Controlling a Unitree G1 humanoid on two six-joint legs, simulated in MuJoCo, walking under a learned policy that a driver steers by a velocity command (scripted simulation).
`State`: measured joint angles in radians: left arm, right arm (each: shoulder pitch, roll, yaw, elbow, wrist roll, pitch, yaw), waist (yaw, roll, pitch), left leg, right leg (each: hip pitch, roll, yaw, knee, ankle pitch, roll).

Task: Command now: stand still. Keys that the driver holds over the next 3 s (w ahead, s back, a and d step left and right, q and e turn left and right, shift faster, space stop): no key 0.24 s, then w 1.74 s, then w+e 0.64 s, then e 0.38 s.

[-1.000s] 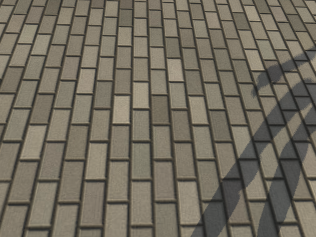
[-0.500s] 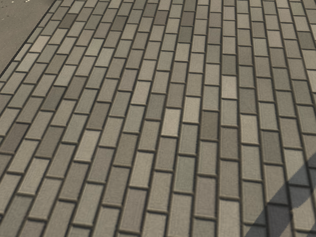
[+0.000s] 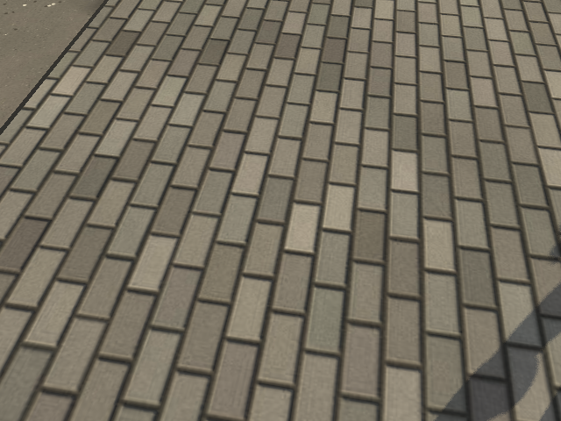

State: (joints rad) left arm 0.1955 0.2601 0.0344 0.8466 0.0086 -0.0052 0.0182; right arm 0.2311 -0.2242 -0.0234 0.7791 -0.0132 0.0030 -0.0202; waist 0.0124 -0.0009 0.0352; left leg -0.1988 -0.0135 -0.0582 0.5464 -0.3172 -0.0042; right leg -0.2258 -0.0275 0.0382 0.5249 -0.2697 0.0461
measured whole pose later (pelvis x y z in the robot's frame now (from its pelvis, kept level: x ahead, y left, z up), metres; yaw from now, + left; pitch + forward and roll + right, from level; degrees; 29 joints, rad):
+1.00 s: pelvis +0.28 +0.01 -0.01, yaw -1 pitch +1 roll +0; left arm 0.43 0.25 0.03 1.01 -0.02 -0.07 0.01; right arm 0.03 -0.25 -0.05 0.78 0.02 -0.10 0.04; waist 0.05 -0.01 0.05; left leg -0.45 -0.03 0.06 0.58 -0.15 0.07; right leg -0.11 0.00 0.06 0.99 -0.50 -0.03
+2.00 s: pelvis +0.84 -0.02 +0.00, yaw +0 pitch +2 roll -2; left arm 0.39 0.27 0.06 0.98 -0.02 -0.06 0.00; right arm 0.01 -0.24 -0.03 0.82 0.02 -0.09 0.04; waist 0.08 0.03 0.02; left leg -0.54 0.05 0.01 0.50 -0.01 0.05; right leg 0.09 0.04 -0.05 0.23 -0.35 -0.02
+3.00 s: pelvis +1.33 -0.10 +0.00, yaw -32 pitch +3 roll +0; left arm 0.24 0.30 0.09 0.72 -0.02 0.01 0.03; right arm 0.03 -0.28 -0.05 0.76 -0.01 -0.06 0.00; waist 0.05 0.03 0.04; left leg -0.55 0.00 -0.10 0.59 -0.10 -0.07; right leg -0.22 0.13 0.16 0.49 -0.29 -0.08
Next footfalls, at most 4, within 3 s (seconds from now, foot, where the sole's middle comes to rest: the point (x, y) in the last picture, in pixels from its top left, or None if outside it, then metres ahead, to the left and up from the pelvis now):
0.92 left None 0.42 0.10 -0.77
1.46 right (346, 339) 0.73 -0.13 -0.77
2.02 left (261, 245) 1.04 0.10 -0.77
2.58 right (346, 185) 1.30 -0.17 -0.77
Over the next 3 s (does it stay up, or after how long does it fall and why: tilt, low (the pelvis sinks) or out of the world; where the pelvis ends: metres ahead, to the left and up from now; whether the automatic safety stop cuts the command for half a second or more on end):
stays up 1.33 -0.10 0.00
